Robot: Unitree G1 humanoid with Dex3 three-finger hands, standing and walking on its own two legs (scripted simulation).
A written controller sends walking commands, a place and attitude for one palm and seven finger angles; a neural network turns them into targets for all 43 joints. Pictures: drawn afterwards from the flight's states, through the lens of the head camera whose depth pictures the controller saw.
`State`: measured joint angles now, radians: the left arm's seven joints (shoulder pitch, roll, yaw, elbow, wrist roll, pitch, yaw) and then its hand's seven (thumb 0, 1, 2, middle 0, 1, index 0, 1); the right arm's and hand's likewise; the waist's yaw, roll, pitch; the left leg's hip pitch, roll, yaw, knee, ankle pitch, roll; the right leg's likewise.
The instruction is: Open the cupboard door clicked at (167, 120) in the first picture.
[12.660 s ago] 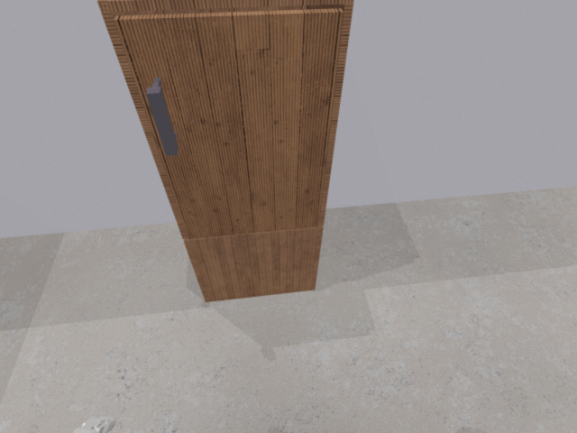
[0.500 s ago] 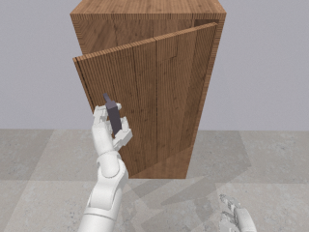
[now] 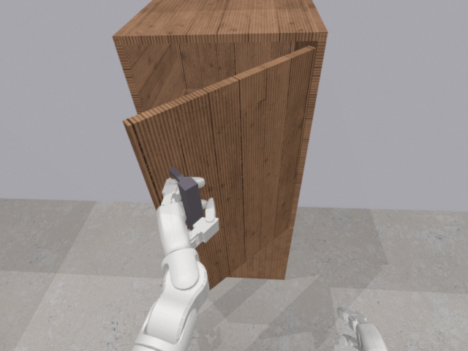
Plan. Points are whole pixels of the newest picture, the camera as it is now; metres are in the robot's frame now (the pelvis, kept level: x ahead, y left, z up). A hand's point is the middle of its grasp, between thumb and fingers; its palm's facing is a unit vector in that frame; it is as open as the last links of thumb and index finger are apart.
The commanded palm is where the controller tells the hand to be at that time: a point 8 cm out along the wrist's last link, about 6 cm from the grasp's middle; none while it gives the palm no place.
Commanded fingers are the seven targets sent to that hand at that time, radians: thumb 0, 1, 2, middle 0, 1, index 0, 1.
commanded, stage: open thumb and fingers to let go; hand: left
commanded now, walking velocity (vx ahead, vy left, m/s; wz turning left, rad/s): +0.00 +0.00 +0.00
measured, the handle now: (187, 204) +0.34 +0.11 +0.10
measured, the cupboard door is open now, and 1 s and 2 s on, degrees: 43 44 44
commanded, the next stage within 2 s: slide the hand sideways off the handle in 0.64 s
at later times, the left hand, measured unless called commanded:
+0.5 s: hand (205, 213) +0.31 +0.07 +0.11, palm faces +0.33 -0.94 -0.01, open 14.3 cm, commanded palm +0.27 +0.11 +0.10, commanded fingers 0.00 -0.50 0.30 -0.19 -0.55 -0.19 -0.55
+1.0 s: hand (203, 233) +0.28 +0.07 +0.10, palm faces -0.14 -0.99 -0.01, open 16.1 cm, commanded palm +0.26 +0.12 +0.10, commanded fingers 0.00 -0.50 0.30 -0.15 -0.30 -0.15 -0.30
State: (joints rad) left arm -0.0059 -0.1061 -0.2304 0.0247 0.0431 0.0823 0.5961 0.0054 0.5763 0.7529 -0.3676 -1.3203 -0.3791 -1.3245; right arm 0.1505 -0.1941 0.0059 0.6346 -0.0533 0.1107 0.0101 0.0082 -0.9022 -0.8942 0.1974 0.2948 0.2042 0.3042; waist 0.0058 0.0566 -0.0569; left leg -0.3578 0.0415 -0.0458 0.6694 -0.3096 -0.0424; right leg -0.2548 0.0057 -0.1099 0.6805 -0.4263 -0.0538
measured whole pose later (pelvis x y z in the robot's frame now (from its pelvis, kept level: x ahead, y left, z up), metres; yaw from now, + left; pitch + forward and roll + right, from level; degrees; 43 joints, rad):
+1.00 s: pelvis -0.03 +0.04 +0.00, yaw -1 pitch +0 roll -1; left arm -0.10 0.02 -0.24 0.15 -0.08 -0.07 0.14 -0.01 -0.51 0.30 -0.22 -0.37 -0.18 -0.39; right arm 0.21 -0.20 0.04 0.57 0.01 0.06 -0.02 0.01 -0.90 -0.89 0.20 0.29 0.21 0.30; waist 0.01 0.05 -0.03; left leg -0.42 0.01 0.00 0.72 -0.30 0.00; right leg -0.32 -0.03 -0.07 0.72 -0.39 0.00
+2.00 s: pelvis +0.00 +0.01 -0.01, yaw -1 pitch +3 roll +0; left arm 0.49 0.17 0.05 -0.28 -0.22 -0.18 -0.15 -0.01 -0.50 0.30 -0.17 -0.31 -0.16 -0.30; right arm 0.26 -0.24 0.02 0.51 0.02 -0.10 -0.05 0.01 -0.90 -0.89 0.20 0.30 0.21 0.30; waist 0.03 0.05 -0.08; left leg -0.46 0.04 -0.03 0.77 -0.36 -0.04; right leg -0.36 0.00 -0.09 0.77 -0.46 -0.04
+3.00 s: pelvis +0.01 +0.05 +0.02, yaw -3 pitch -4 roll +0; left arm 0.50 0.31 0.21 -0.42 -0.04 -0.07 0.11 0.00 0.18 0.59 -0.18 -0.30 -0.18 -0.30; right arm 0.20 -0.21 0.05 0.62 -0.01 -0.11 -0.08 0.01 -0.90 -0.89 0.20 0.30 0.21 0.30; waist 0.07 0.04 0.02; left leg -0.16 0.01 0.04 0.45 -0.23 0.01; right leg -0.06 -0.02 -0.03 0.40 -0.28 0.02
